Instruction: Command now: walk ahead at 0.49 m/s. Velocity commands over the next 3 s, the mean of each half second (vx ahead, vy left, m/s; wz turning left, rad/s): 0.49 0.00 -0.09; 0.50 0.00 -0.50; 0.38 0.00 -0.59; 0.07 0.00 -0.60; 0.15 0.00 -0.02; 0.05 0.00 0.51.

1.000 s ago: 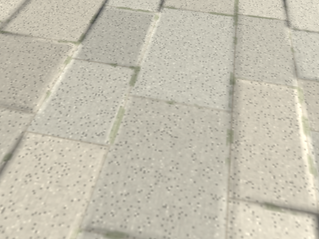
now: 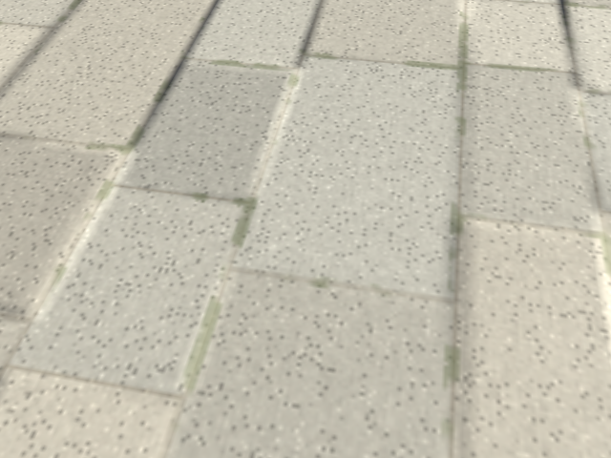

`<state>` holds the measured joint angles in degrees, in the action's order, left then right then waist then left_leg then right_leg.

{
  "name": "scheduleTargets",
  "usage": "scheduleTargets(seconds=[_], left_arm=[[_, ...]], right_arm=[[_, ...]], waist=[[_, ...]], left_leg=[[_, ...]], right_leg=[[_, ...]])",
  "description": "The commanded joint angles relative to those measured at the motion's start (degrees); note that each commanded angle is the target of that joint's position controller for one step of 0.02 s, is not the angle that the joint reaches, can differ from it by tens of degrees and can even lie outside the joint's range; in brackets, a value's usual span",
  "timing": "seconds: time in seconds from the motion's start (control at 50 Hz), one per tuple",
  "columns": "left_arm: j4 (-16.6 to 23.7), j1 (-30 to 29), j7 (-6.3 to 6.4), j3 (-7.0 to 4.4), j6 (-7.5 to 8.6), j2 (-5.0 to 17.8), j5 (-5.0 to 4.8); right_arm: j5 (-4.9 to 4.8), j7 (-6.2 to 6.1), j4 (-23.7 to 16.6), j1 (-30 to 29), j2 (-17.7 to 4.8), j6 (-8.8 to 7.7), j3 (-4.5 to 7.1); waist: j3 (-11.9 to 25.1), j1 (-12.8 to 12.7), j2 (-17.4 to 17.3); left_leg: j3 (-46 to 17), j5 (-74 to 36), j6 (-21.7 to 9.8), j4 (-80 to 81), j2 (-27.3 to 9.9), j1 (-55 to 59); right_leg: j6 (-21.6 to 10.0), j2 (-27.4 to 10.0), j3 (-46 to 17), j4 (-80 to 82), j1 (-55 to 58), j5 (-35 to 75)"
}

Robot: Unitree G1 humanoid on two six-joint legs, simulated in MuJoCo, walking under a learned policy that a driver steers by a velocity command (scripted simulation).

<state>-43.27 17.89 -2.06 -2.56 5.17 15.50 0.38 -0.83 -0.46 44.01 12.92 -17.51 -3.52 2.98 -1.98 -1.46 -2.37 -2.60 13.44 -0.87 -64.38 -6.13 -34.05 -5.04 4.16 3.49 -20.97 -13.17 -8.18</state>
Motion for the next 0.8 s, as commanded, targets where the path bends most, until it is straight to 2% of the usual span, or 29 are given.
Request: scheduleTargets(seconds=[0.02, 0.06, 0.14, 0.2, 0.24, 0.3, 0.32, 0.34, 0.36, 0.38, 0.4, 0.42, 0.44, 0.46, 0.48, 0.52, 0.56, 0.6, 0.64, 0.68, 0.74, 0.78, 0.8], left_arm=[[3.3, -3.4, 0.53, -1.97, 1.79, 7.8, -0.14], [2.5, -1.7, 1.04, -2.09, 1.36, 8.4, -0.38], [0.5, 2.1, 1.69, -2.37, 0.44, 9.9, -1.07], [-1.4, 5.3, 1.79, -2.47, -0.5, 10.4, -1.25], [-2.4, 6.5, 1.9, -2.6, -1.26, 10.6, -1.36], [-3.1, 6.1, 2.25, -2.94, -2.14, 11.5, -1.65], [-3.0, 4.9, 2.33, -2.94, -2.41, 11.9, -1.67], [-2.8, 4.4, 2.38, -2.37, -2.56, 10.8, -1.38], [-0.8, 3.9, 2.42, -0.86, -2.23, 7.2, -0.02], [0.1, 11.3, 2.17, 0.86, -1.05, 0.8, -0.91], [-0.9, 7.7, 2.11, -0.61, -0.27, 7.5, -2.43], [0.7, 2.8, 2.03, -1.56, 0.0, 9.9, -3.43], [1.3, 0.2, 2.21, -1.52, -0.04, 9.3, -2.94], [1.5, -1.0, 2.26, -1.8, -0.39, 8.7, -2.21], [1.0, 0.4, 2.17, -2.01, -1.23, 7.9, -2.26], [0.6, 2.0, 2.07, -1.75, -2.69, 5.4, -2.42], [1.5, 0.4, 2.28, -1.76, -3.59, 4.6, -2.07], [2.7, -2.1, 2.15, -1.7, -3.62, 4.2, -1.81], [3.6, -5.2, 1.41, -1.4, -3.18, 3.6, -1.77], [5.2, -9.7, 0.52, -0.92, -2.84, 2.6, -1.6], [7.8, -14.8, -0.52, -0.68, -2.8, 2.4, -1.64], [9.4, -16.4, -1.14, -0.92, -2.9, 3.0, -1.65], [9.9, -16.2, -1.37, -1.23, -3.0, 3.6, -1.62]], right_arm=[[0.84, -0.44, -2.5, 2.1, -3.0, 0.26, 0.82], [0.94, -0.18, -3.4, -1.6, -2.7, -0.25, 0.68], [0.48, 0.82, -5.3, -9.3, -1.2, -1.39, -0.03], [0.01, 1.9, -7.1, -14.2, -1.1, -1.91, -0.31], [-0.19, 2.66, -8.4, -16.3, -1.4, -2.2, -0.34], [-0.15, 3.27, -8.6, -14.2, -3.3, -2.66, 0.26], [-0.04, 3.06, -7.6, -9.6, -4.7, -2.86, 1.06], [0.14, 2.49, -5.2, -0.7, -7.6, -3.0, 2.53], [1.12, 1.7, -3.4, 10.7, -12.3, -2.85, 3.81], [1.55, 1.76, -2.4, 12.5, -15.2, -2.43, 4.41], [1.09, 1.67, -3.0, 12.4, -9.0, -2.36, 2.95], [0.91, 1.4, -3.0, 9.0, -6.6, -2.31, 2.14], [1.01, 1.38, -3.2, 5.3, -5.4, -2.34, 1.68], [1.17, 1.47, -3.1, 2.5, -3.9, -2.47, 1.37], [1.57, 1.48, -3.0, 0.7, -2.8, -2.84, 1.08], [1.61, 1.5, -2.2, -0.6, -2.9, -3.64, 1.42], [1.67, 1.33, -1.2, -1.2, -4.0, -4.06, 1.88], [1.76, 0.9, -0.3, -0.8, -4.7, -3.92, 2.17], [1.65, 0.47, 0.1, -0.7, -5.5, -3.53, 2.34], [1.35, 0.11, 0.7, 0.7, -6.7, -3.09, 2.63], [0.58, -0.12, 2.1, 3.6, -8.1, -1.95, 3.19], [-0.08, -0.19, 2.7, 4.2, -8.9, -0.98, 3.57], [-0.29, -0.28, 2.6, 3.8, -9.6, -0.53, 3.76]], waist=[[-0.3, 2.6, 5.0], [-0.9, 1.4, 4.2], [-2.1, -2.0, 4.1], [-3.2, -4.0, 4.2], [-3.3, -4.3, 4.7], [-1.3, -2.0, 6.7], [1.5, 1.1, 7.3], [7.7, 5.6, 6.5], [17.9, 9.7, 0.7], [24.3, 5.5, -14.1], [21.9, 8.6, -8.3], [13.7, 8.1, -6.1], [9.5, 6.4, -2.5], [6.0, 4.8, -2.2], [4.7, 2.9, -3.2], [3.1, 1.3, -3.1], [0.9, 0.7, -1.9], [-0.3, 1.1, -1.3], [-1.0, 2.1, -0.9], [-2.1, 4.0, -0.1], [-3.6, 5.8, 0.7], [-3.8, 5.6, 0.3], [-3.1, 4.7, -0.3]], left_leg=[[-2.4, -7.4, 1.4, 5.4, -3.2, -4.2], [-2.0, -13.6, 2.1, 12.4, -2.9, -6.3], [0.5, -21.3, 2.3, 25.6, -0.7, -4.2], [1.3, -20.1, 1.8, 30.9, 0.5, -4.7], [1.3, -16.4, 0.8, 33.6, 1.3, -5.3], [2.2, -9.4, -1.6, 36.5, 3.3, 0.6], [3.6, -8.5, -2.8, 38.3, 5.1, 8.0], [3.8, -10.2, -4.7, 38.8, 5.2, 21.8], [-7.7, -12.6, -8.7, 35.6, -6.1, 41.3], [-33.4, -0.6, -16.4, 41.0, -18.5, 58.5], [-35.5, 5.7, -14.9, 44.8, -17.6, 55.8], [-25.8, 3.4, -12.4, 45.9, -15.8, 49.1], [-19.4, -1.6, -11.1, 47.6, -13.5, 41.6], [-14.8, -4.7, -10.5, 49.8, -11.4, 35.7], [-10.6, -6.8, -9.8, 52.0, -9.8, 31.5], [-5.5, -11.3, -10.4, 55.0, -9.1, 27.1], [-0.8, -15.5, -10.5, 56.6, -8.9, 25.4], [3.2, -17.6, -10.2, 57.2, -8.2, 26.4], [7.2, -18.1, -9.3, 57.5, -7.0, 27.1], [9.7, -18.3, -8.8, 57.7, -7.3, 28.6], [11.4, -19.8, -8.4, 56.2, -9.4, 34.5], [12.4, -24.2, -7.6, 53.7, -10.7, 38.7], [13.2, -30.7, -7.0, 51.2, -10.9, 39.9]], right_leg=[[-9.8, -16.1, -15.4, 15.8, -0.7, -1.3], [-9.1, -15.6, -13.2, 16.0, 2.0, 0.9], [-7.3, -14.7, -9.1, 15.6, 5.1, 3.2], [-7.3, -16.2, -8.9, 13.4, 10.2, 4.5], [-7.0, -17.8, -9.4, 11.1, 14.3, 6.9], [-5.5, -19.1, -10.7, 5.8, 17.8, 17.5], [-4.6, -17.8, -10.0, 0.3, 17.2, 26.8], [-2.9, -14.6, -7.9, -10.2, 13.1, 30.5], [-0.6, -10.9, -5.7, -28.3, 0.3, 15.8], [3.0, -0.9, -5.6, -46.5, -22.5, -23.2], [2.9, -3.3, -12.6, -52.7, -28.2, -24.7], [2.7, -5.9, -11.7, -53.4, -31.1, -19.6], [3.1, -8.4, -10.3, -51.3, -29.3, -14.7], [3.5, -9.9, -10.2, -48.4, -27.7, -11.2], [3.8, -11.2, -10.5, -47.1, -24.4, -8.8], [4.6, -11.7, -9.9, -46.1, -22.1, -6.8], [5.4, -11.9, -10.2, -43.5, -24.2, -3.6], [5.9, -11.9, -10.2, -37.8, -26.4, 1.7], [5.6, -11.5, -8.4, -30.0, -25.4, 7.9], [5.0, -11.0, -5.6, -23.6, -24.6, 11.4], [3.6, -10.6, -3.6, -18.2, -26.6, 10.2], [2.2, -9.8, -2.2, -16.3, -27.2, 6.5], [1.2, -8.7, -1.0, -15.6, -25.6, 3.9]])
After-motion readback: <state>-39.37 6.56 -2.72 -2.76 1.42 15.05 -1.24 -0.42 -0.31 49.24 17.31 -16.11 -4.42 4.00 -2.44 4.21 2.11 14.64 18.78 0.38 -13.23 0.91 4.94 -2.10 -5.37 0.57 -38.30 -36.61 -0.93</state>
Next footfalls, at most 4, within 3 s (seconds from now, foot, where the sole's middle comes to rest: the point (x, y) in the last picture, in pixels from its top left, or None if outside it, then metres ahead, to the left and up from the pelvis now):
0.34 left None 0.37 0.16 -0.78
0.88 right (391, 401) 0.62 -0.12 -0.78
1.36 left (364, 277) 0.96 -0.08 -0.78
1.82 right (440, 345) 0.76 -0.25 -0.78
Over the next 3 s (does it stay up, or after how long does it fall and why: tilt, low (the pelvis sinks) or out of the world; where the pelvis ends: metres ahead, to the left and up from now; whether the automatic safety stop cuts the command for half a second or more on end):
stays up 0.88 -0.25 0.00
